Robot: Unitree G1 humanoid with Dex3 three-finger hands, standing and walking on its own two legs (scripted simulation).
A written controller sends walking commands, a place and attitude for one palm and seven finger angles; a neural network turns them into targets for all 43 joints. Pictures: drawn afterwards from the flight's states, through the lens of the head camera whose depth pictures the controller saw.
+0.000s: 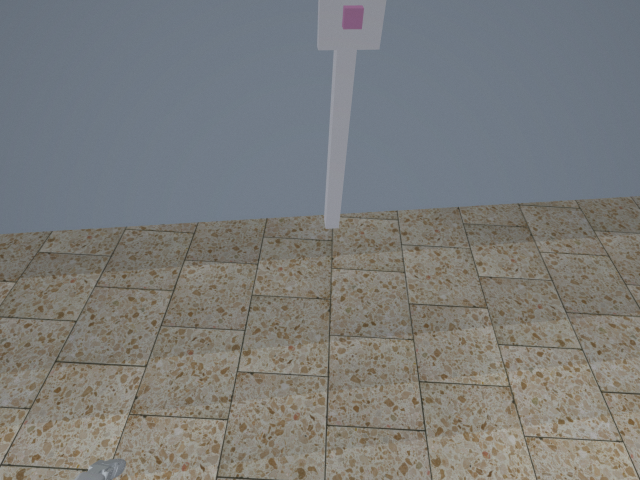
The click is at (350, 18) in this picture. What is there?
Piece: button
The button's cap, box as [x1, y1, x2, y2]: [342, 5, 363, 28]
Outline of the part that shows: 344,5 342,20 343,28 361,28 363,7 361,5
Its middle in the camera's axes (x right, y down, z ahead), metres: +0.08 -0.60 +1.04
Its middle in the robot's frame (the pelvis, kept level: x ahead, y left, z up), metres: +1.20 -0.02 +0.10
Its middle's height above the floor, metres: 0.88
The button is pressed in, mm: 0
